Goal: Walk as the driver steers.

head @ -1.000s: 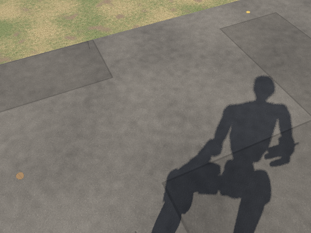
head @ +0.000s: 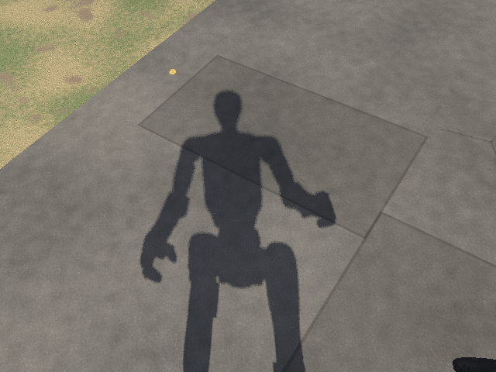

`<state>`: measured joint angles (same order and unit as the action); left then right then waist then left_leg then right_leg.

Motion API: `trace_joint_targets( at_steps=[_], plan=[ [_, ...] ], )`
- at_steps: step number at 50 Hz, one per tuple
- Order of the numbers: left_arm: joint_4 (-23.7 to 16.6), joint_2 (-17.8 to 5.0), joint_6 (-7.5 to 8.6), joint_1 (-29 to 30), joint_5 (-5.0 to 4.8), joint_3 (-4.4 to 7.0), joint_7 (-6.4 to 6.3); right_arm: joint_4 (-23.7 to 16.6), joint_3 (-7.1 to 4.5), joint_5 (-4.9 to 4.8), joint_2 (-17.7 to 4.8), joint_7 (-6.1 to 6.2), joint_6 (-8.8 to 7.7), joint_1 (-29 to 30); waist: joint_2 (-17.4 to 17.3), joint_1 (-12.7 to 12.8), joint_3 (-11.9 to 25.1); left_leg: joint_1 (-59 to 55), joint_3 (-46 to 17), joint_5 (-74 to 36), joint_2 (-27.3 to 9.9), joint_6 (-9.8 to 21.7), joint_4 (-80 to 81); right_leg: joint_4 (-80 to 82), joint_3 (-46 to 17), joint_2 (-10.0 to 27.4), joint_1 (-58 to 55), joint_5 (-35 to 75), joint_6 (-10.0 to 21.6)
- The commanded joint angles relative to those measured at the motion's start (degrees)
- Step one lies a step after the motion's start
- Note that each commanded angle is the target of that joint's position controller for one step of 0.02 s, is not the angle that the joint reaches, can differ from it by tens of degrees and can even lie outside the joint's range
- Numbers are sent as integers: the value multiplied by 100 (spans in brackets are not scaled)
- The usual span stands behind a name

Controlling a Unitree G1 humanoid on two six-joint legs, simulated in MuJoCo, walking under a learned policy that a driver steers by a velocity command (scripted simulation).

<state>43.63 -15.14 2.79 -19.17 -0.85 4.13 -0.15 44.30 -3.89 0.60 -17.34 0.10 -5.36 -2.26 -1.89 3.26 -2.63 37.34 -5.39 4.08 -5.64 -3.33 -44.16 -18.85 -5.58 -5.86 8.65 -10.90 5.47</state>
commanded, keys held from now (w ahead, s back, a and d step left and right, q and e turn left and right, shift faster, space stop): w+e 0.18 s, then no key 0.82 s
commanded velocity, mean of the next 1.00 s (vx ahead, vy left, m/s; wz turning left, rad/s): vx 0.21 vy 0.00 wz -0.24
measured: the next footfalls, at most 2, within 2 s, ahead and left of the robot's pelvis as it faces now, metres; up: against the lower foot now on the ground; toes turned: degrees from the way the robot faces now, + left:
left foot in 0.20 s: +0.31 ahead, +0.14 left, +0.00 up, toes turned -10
right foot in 0.60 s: +0.33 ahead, -0.11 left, +0.00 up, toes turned -10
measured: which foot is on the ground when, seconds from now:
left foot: up 0.00-0.18, down 0.20-1.00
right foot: down 0.00-0.20, up 0.22-0.58, down 0.60-1.00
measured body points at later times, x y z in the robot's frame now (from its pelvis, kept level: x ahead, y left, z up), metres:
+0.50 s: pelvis +0.24 +0.05 +0.00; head +0.28 +0.05 +0.44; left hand +0.45 +0.28 -0.11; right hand +0.26 -0.23 -0.13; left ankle +0.27 +0.15 -0.75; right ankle +0.28 -0.11 -0.71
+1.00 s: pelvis +0.30 +0.01 -0.01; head +0.31 +0.00 +0.44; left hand +0.50 +0.22 -0.12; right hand +0.32 -0.28 -0.15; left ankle +0.27 +0.15 -0.75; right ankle +0.29 -0.10 -0.75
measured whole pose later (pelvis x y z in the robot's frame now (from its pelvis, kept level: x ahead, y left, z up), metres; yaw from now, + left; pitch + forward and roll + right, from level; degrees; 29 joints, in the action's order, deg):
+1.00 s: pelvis +0.30 +0.01 -0.01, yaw -12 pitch -1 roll +0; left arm 45.2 -13.7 -0.7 -7.5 0.5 2.8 -0.4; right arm 56.5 -1.0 0.4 -16.1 0.6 0.6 -8.4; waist 0.1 -1.3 -2.0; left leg 6.6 1.9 19.7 -2.1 -1.8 -27.2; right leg -30.4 -1.7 -1.3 15.2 -14.3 1.0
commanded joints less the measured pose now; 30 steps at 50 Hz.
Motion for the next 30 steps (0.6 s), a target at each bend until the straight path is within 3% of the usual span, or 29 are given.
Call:
trace_joint_targets(
  at_steps=[1,4,6,8,9,10,11,12,13,14,15,16,18,21,23,26,28,29,30],
  plan=[
    [-350,-1059,61,43,-27,282,-87,-465,-11,-50,-241,-58,-79,576,644,33,134,-663,264,-956,382,-60,1028,645,-910,1108,519,690,704],
    [-230,-1019,26,-191,-63,282,-96,-601,-34,-107,-386,-128,-141,814,688,110,107,-794,111,-962,466,33,1468,325,-1281,1281,198,453,644],
    [-209,-996,-13,-219,-56,283,-130,-610,-74,-111,-528,-171,-196,742,767,33,134,-901,24,-593,484,142,1667,-28,-1601,1415,-140,503,586],
    [-236,-988,-60,-126,-38,289,-147,-510,-135,-114,-652,-169,-255,315,955,-209,241,-1428,120,-115,535,318,1792,-434,-1808,1432,-257,863,491],
    [-284,-848,-69,-56,-26,237,-137,-360,-216,-75,-784,-137,-284,-242,924,-495,539,-2252,197,-139,526,478,1984,-975,-1691,1167,-149,1211,341],
    [-388,-554,-63,0,52,119,-117,-277,-290,66,-1049,-101,-308,-992,582,-842,1250,-3559,-366,-319,-190,817,1776,-2370,-1278,807,317,1053,101],
    [-510,-207,-21,-764,-47,26,-139,-153,-409,206,-1561,-81,-240,-1586,-1060,-591,2088,-5583,-2672,-380,-1518,1781,1957,-4420,-514,-89,2240,-1023,-417],
    [-447,-576,7,-1028,-75,42,-160,-105,-321,30,-1153,-141,-200,-1597,-1533,-531,2187,-5736,-3905,-232,-1919,2055,2362,-5389,-623,50,3043,-2514,-553],
    [-384,-984,-26,-636,-82,153,-166,-217,-192,-31,-707,-144,-165,-1242,-840,-609,1463,-5050,-3052,-677,-1704,1868,2335,-5789,-732,273,3211,-2212,-639],
    [-432,-1052,-77,-221,-30,177,-182,-288,-110,10,-498,-145,-103,-927,-317,-577,1070,-4336,-2082,-1511,-1440,1705,2249,-5775,-500,454,3046,-1920,-705],
    [-514,-998,-109,68,42,189,-191,-246,-50,31,-363,-161,-65,-709,-137,-487,721,-3664,-1443,-2403,-1181,1641,2283,-5446,-386,574,2902,-1772,-740],
    [-542,-898,-156,105,56,199,-186,-196,3,58,-265,-168,-66,-611,-208,-338,633,-3252,-1010,-2846,-987,1554,2349,-5054,-332,748,2615,-1670,-722],
    [-537,-508,-236,-13,24,103,-170,-42,10,71,-300,-181,-69,-542,-467,-188,631,-2801,-500,-3274,-734,1559,2564,-4197,-101,770,2083,-1460,-766],
    [-621,-323,-283,182,74,4,-165,89,-59,8,-601,-114,0,-367,-504,-137,912,-2649,-87,-3670,-732,1657,2679,-2953,121,825,1456,-717,-833],
    [-631,-366,-303,389,73,-14,-138,172,-75,-53,-700,-83,75,-380,-511,-229,1008,-2638,80,-3336,-688,1596,2732,-2348,248,800,1083,-141,-817],
    [-684,-500,-347,732,83,14,-109,333,-50,-92,-736,-84,166,-507,-435,-341,869,-2686,38,-2301,-703,1512,2676,-1665,320,750,788,159,-718],
    [-669,-501,-344,773,122,33,-94,396,-2,-148,-682,-87,217,-438,-380,-231,722,-2522,12,-1334,-596,1320,2477,-823,429,668,287,623,-542],
    [-695,-587,-339,835,169,53,-106,470,60,-150,-533,-94,221,-581,-265,-220,655,-2386,23,-749,-430,1070,2346,-347,281,762,-43,1091,-409],
    [-758,-856,-338,827,213,101,-151,486,138,-25,-343,-103,196,-755,146,-315,835,-2117,206,-64,-162,740,2017,-386,-278,1305,-625,2411,-221]
  ],
)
